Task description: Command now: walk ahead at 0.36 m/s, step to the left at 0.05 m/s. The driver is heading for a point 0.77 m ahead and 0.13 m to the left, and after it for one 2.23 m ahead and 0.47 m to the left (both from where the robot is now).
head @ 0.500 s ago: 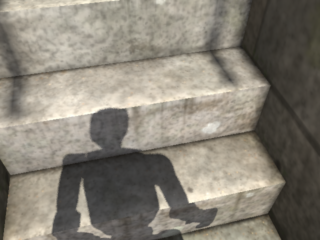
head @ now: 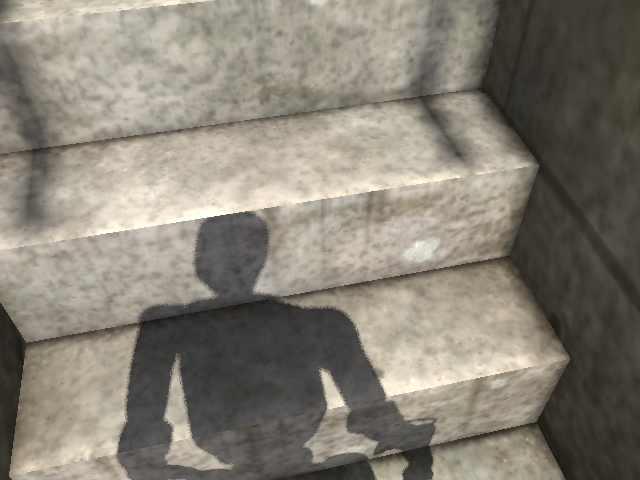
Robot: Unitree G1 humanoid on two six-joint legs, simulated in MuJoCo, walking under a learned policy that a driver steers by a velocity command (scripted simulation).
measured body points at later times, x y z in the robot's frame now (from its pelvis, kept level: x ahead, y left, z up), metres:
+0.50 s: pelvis +0.01 +0.00 +0.00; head +0.01 +0.00 +0.45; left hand +0.11 +0.22 -0.14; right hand +0.13 -0.23 -0.13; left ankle -0.02 +0.15 -0.75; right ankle +0.00 -0.10 -0.75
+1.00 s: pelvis +0.01 +0.00 +0.00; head +0.01 +0.00 +0.45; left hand +0.10 +0.23 -0.14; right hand +0.12 -0.23 -0.14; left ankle -0.02 +0.15 -0.75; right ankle +0.00 -0.11 -0.75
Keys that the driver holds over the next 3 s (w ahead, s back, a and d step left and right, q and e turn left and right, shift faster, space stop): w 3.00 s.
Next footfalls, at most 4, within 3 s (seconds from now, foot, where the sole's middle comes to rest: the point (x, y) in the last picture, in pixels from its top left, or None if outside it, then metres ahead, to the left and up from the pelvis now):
none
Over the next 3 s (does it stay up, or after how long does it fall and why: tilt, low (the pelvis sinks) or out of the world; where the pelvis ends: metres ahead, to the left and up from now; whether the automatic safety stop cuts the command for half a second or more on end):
stays up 0.01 0.00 0.00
